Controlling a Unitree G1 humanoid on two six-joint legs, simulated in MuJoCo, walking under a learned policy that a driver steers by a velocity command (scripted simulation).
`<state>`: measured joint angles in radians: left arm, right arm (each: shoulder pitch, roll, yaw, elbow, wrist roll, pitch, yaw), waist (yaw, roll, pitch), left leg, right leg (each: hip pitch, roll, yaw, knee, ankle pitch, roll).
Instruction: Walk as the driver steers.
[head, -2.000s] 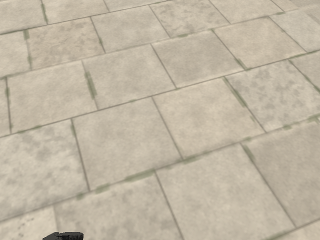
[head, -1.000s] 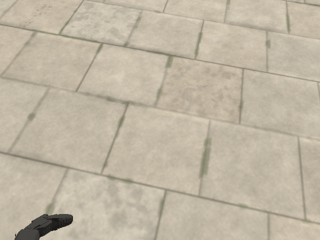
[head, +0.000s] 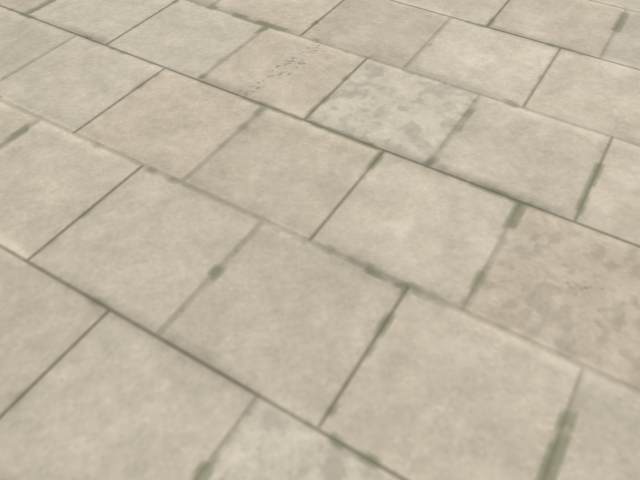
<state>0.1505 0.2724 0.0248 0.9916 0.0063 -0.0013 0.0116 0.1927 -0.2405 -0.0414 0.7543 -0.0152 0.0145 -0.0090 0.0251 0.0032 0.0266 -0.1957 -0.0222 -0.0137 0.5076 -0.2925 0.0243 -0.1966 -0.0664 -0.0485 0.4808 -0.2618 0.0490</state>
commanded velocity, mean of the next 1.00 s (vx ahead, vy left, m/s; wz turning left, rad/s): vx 0.03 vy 0.00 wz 0.01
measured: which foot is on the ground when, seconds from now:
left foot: down 0.00-1.00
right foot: down 0.00-1.00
